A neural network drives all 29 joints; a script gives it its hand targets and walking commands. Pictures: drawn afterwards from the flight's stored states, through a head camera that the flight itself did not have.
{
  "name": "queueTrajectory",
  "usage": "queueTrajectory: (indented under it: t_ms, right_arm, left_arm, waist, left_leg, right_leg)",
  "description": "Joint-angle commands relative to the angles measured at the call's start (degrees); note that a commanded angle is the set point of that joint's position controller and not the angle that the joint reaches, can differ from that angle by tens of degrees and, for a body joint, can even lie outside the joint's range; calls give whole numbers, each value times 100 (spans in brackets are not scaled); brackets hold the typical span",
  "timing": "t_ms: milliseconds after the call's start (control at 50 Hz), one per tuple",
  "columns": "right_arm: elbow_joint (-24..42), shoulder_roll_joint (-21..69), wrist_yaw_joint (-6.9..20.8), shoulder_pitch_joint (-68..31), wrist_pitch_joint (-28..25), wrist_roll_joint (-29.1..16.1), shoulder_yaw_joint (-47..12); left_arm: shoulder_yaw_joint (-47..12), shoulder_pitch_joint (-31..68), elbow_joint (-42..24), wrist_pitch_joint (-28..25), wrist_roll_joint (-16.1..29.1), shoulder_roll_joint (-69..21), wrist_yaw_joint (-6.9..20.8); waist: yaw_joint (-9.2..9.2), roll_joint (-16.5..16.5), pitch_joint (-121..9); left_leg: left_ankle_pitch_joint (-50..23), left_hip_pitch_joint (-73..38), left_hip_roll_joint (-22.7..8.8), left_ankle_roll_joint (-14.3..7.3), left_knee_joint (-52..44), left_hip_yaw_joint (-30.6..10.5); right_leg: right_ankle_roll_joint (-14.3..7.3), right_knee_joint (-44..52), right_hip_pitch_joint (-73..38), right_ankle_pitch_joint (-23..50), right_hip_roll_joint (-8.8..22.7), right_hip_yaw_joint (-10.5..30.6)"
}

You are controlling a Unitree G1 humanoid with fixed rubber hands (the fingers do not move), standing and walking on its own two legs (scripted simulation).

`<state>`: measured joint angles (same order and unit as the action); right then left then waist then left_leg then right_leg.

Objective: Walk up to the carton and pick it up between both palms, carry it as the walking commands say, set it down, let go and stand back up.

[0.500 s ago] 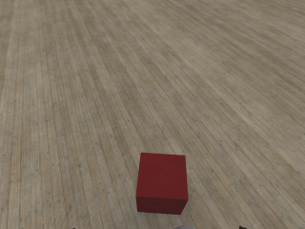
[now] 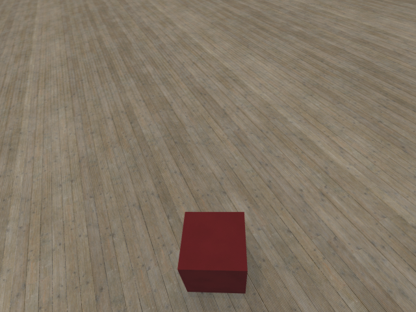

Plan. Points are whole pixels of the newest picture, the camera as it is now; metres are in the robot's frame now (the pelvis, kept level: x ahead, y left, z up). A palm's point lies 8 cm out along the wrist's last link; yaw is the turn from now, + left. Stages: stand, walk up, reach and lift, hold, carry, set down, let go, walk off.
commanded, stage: walk up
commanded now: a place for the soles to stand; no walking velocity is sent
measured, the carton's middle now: (215, 252) +0.51 +0.05 -0.63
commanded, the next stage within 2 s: none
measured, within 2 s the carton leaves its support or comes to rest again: neither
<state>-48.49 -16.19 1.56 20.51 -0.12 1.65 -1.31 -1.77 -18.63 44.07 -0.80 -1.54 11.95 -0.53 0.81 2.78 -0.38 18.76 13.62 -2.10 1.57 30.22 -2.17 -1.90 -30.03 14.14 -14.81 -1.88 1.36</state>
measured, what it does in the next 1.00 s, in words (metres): steps on the spot: right foot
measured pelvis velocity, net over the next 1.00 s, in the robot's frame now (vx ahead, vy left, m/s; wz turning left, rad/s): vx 0.03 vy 0.04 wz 0.01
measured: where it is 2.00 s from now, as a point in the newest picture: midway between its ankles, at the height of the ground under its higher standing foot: outside the picture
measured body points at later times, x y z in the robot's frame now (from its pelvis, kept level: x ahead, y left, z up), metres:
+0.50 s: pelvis +0.05 +0.04 -0.01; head +0.06 +0.03 +0.44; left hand +0.12 +0.29 -0.14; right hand +0.11 -0.23 -0.15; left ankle +0.01 +0.16 -0.74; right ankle +0.02 -0.10 -0.74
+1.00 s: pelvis +0.03 +0.04 -0.01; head +0.06 +0.03 +0.43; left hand +0.13 +0.28 -0.14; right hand +0.08 -0.23 -0.16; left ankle +0.04 +0.16 -0.73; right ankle +0.10 -0.07 -0.74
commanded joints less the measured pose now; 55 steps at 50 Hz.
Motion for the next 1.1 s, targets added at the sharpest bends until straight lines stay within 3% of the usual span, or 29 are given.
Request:
queueTrajectory:
  t_ms: [0,60,120,220,320,400,460,500,540,580,600,620,640,660,700,740,760,780,800,820,860,900,920,940,980,1000,1020,1060,1080]
  right_arm:
    - [336,-314,-35,-23,-155,-10,67]
    - [312,-535,-69,10,-182,-4,78]
    - [279,-676,-83,102,-170,-22,101]
    - [214,-590,-145,-42,-171,-39,108]
    - [126,-639,-184,-42,-69,-7,172]
    - [116,-558,-189,-153,-27,-19,168]
    - [224,-338,-173,-354,8,24,123]
    - [272,-282,-190,-360,-28,10,93]
    - [204,-262,-204,-201,-58,16,64]
    - [104,-639,-211,100,-65,9,148]
    - [77,-816,-202,215,-71,23,220]
    - [-37,-923,-222,399,-78,17,234]
    - [-192,-934,-231,703,-64,35,270]
    - [-158,-900,-271,638,-61,73,273]
    - [-108,-830,-285,312,-72,25,209]
    - [47,-627,-280,-425,-10,35,95]
    - [89,-670,-273,-790,22,43,98]
    - [142,-538,-242,-815,7,-44,91]
    - [137,-288,-197,-488,21,-130,58]
    - [43,-85,-215,-207,83,-174,21]
    - [-12,-347,-181,-266,222,-121,116]
    - [38,-300,-179,-182,251,-70,67]
    - [-51,-234,-224,186,222,-74,29]
    - [-186,-310,-253,450,162,-62,13]
    - [-53,-874,-204,99,135,-61,123]
    - [161,-899,-199,-404,144,-116,87]
    - [211,-728,-214,-838,148,-81,46]
    - [245,-698,-196,-994,146,-39,67]
    - [164,-667,-199,-775,170,-36,60]
  left_arm:
    - [262,-165,-169,-54,0,887,-48]
    - [200,31,-196,-90,-36,794,-37]
    - [196,-74,-114,-76,-2,705,-25]
    - [161,-242,42,-118,-44,673,-60]
    - [157,-389,178,-103,-9,790,-80]
    - [157,-412,259,-74,-32,906,-95]
    - [204,-535,348,-71,-25,1133,-137]
    - [256,-453,398,-2,-14,1279,-167]
    - [195,-177,351,53,-12,1117,-163]
    - [136,185,204,49,17,958,-161]
    - [112,164,205,40,21,767,-169]
    - [78,95,195,58,-6,608,-168]
    - [70,296,170,90,-64,652,-169]
    - [57,535,33,72,-32,585,-183]
    - [75,565,-1,46,-53,566,-140]
    - [44,387,93,47,46,507,-122]
    - [41,-113,275,32,122,529,-143]
    - [150,-548,473,19,132,924,-169]
    - [233,-694,517,2,143,1312,-168]
    - [258,-474,427,6,167,1464,-162]
    - [206,175,224,47,67,1147,-154]
    - [147,726,55,157,-12,1039,-150]
    - [166,949,103,202,-17,1128,-159]
    - [163,1100,57,233,46,1126,-158]
    - [159,970,4,296,28,973,-122]
    - [153,828,96,328,47,958,-138]
    - [114,740,239,351,66,872,-146]
    - [142,525,320,314,-20,843,-100]
    - [145,344,323,261,-25,869,-99]
  waist:
    - [-133,-910,310]
    - [9,-593,246]
    - [-53,-333,502]
    - [-15,52,225]
    - [2,162,82]
    - [-5,-266,-27]
    - [-125,-836,-2]
    - [-107,-1019,100]
    - [0,-933,-58]
    - [175,-292,-8]
    - [206,165,-35]
    - [202,611,242]
    - [374,532,382]
    - [368,348,521]
    - [183,311,873]
    - [-162,229,739]
    - [-432,131,650]
    - [-568,-381,298]
    - [-417,-1124,-179]
    - [-202,-992,-166]
    - [-54,-667,-220]
    - [64,-1040,249]
    - [178,-1327,35]
    - [303,-1062,-58]
    - [93,174,236]
    - [6,346,474]
    - [-102,291,616]
    - [-217,341,826]
    - [-249,253,818]
  left_leg:
    - [-256,331,-127,-23,-272,-47]
    - [-255,-125,-293,-103,-530,-287]
    - [-6,122,-477,-223,-915,-583]
    - [-1965,-329,-455,-469,-474,-289]
    - [-2428,-578,-405,-566,-192,-237]
    - [-2111,-345,-237,-544,244,-121]
    - [-1363,437,41,-294,964,109]
    - [-780,616,86,-191,1031,126]
    - [-1020,217,-2,-222,553,-8]
    - [-2272,-530,-252,-371,170,-388]
    - [-2748,-1185,-647,-655,-226,-990]
    - [-3845,-1324,-1297,-1049,-575,-1495]
    - [-4396,-1558,-1588,-1332,-602,-1651]
    - [-4298,-1415,-1529,-1443,-666,-1791]
    - [-4355,-910,-1440,-1378,-722,-1384]
    - [-3250,-137,-870,-1035,-541,-565]
    - [-2814,245,-573,-750,-140,-212]
    - [-2203,648,-205,-427,696,-76]
    - [-105,931,269,-78,1541,28]
    - [1240,822,236,-97,1776,-176]
    - [1320,520,158,-242,1784,-177]
    - [1338,475,214,-216,1316,54]
    - [778,-110,84,-173,520,223]
    - [-178,-721,115,-194,91,225]
    - [322,-71,-679,-596,-1021,-1390]
    - [755,902,-1072,-955,-1506,-1734]
    - [1021,1620,-975,-1006,-1458,-1445]
    - [1842,1993,-583,-757,-1463,-1107]
    - [1667,1740,-331,-568,-1076,-820]
  right_leg:
    - [-293,1213,-116,-860,1166,1452]
    - [-98,901,266,-614,779,945]
    - [-9,531,206,-292,532,551]
    - [-77,-211,54,1423,510,256]
    - [-94,-598,152,1574,520,265]
    - [-123,-556,-45,1809,597,440]
    - [-477,-141,-607,1984,1130,1349]
    - [-667,-107,-610,2757,1323,1652]
    - [-516,-298,-384,2468,1130,1218]
    - [-173,-1019,419,1717,548,571]
    - [0,-1846,1079,933,239,27]
    - [107,-2472,1557,-1105,57,-289]
    - [118,-2677,1901,-2077,120,-237]
    - [132,-2329,1979,-2313,184,-74]
    - [59,-2009,1709,-2067,369,-222]
    - [85,-664,429,-1001,387,-373]
    - [74,177,-343,398,421,-271]
    - [49,291,-1064,2078,846,487]
    - [-217,577,-1539,3166,1841,1872]
    - [-482,628,-1242,3638,2279,2100]
    - [-705,873,-380,1844,1853,1430]
    - [-803,955,119,511,1672,1232]
    - [-807,891,319,255,1692,1206]
    - [-568,826,740,-28,1513,960]
    - [-108,-290,894,-876,598,20]
    - [37,-720,231,-680,166,-355]
    - [-9,-762,-468,-685,257,-255]
    - [-69,-328,-704,-541,327,-195]
    - [-60,66,-659,-447,592,144]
